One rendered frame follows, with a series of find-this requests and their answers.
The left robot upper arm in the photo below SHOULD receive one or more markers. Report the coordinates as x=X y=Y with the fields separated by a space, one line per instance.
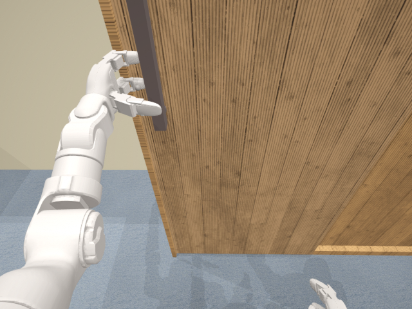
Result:
x=60 y=246

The right robot hand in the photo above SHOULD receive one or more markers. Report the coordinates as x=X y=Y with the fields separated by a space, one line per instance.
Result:
x=327 y=295

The robot left forearm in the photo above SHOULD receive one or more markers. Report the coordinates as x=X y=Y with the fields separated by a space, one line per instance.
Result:
x=75 y=179

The left robot hand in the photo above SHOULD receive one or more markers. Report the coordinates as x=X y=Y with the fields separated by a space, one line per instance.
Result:
x=101 y=80

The wardrobe door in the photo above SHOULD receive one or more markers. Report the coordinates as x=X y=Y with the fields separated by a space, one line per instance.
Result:
x=277 y=110
x=380 y=211

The handle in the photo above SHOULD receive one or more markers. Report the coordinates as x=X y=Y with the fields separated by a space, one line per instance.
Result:
x=142 y=31

